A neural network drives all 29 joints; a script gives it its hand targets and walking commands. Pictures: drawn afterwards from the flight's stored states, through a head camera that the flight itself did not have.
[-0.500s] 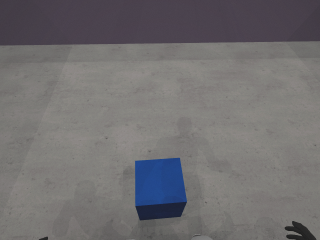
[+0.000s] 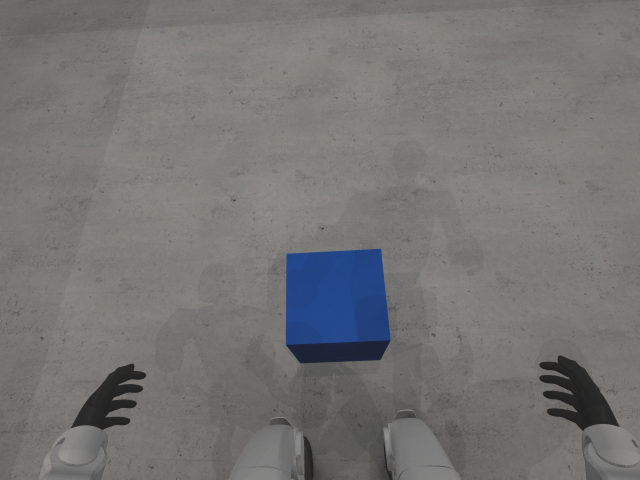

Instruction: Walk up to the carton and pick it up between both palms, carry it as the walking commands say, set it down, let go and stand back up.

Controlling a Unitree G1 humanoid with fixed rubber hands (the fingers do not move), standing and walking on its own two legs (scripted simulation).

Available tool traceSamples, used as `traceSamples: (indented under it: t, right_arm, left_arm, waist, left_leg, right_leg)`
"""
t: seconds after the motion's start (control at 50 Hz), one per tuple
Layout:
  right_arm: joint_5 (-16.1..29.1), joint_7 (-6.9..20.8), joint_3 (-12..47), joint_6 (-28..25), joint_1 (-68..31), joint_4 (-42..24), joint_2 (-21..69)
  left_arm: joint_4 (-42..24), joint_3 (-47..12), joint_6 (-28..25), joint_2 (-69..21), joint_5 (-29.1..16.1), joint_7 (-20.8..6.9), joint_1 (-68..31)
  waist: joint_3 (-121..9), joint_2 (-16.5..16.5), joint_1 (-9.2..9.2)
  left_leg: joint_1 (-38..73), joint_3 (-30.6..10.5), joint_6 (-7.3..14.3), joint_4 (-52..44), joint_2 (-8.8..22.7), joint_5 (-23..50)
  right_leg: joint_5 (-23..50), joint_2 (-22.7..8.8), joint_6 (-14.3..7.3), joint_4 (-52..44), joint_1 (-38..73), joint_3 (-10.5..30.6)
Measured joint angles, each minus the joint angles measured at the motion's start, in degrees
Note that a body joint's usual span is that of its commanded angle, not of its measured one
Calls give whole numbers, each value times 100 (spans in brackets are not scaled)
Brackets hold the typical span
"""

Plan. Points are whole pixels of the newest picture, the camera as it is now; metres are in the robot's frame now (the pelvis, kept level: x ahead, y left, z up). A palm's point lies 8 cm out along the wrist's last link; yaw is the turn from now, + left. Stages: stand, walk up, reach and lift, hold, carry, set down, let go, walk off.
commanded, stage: reach and lift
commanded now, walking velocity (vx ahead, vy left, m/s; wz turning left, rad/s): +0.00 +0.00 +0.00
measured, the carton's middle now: (337, 311) +0.46 +0.02 -0.58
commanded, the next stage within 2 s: none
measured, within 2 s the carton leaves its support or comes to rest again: neither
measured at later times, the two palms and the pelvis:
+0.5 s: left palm (151, 318) +0.34 +0.29 -0.14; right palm (486, 315) +0.33 -0.21 -0.14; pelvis -0.03 +0.02 -0.04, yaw +0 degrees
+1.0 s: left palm (209, 254) +0.46 +0.23 -0.17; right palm (456, 244) +0.47 -0.20 -0.18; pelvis -0.05 -0.01 -0.07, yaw +2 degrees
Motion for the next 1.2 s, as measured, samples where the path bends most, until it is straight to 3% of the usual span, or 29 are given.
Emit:
traceSamples:
  t: [0.14,0.28,0.42,0.66,0.8,0.96,1.2]
  right_arm:
    - [17,-405,162,129,-770,-333,282]
    - [24,-620,318,431,-1336,-376,666]
    - [24,-619,275,453,-2358,-249,744]
    - [24,-293,-116,474,-4036,624,445]
    - [25,-347,-118,535,-5028,906,382]
    - [25,-668,-172,656,-6133,1054,384]
    - [26,-618,-428,475,-6421,1081,535]
  left_arm:
    - [330,156,-123,1,-84,-428,-1203]
    - [968,300,-118,0,-131,-654,-2117]
    - [1077,309,-32,0,-293,-459,-3036]
    - [1016,307,344,-154,-640,92,-4461]
    - [1308,315,385,-172,-641,35,-5489]
    - [1945,714,409,-170,-641,-137,-6619]
    - [1994,1086,205,-172,-640,-207,-6872]
  waist:
    - [-13,-51,1]
    - [-11,-183,2]
    - [-11,-207,3]
    - [-381,-206,2]
    - [-428,-206,2]
    - [-378,-206,2]
    - [-452,-207,2]
  left_leg:
    - [-679,-17,-19,327,0,-13]
    - [-1094,-35,-19,503,-1,-8]
    - [-2017,-57,7,902,-1,0]
    - [-3259,-69,83,1040,-29,212]
    - [-3885,-76,83,1040,-28,391]
    - [-4515,-81,46,1040,-29,509]
    - [-4968,-86,46,1067,-29,427]
  right_leg:
    - [-90,13,-64,477,-749,0]
    - [-47,20,-42,574,-1123,1]
    - [82,15,77,720,-1912,1]
    - [333,-6,107,739,-3078,0]
    - [443,7,68,882,-3775,0]
    - [497,17,-6,1019,-4476,0]
    - [447,17,2,990,-4898,1]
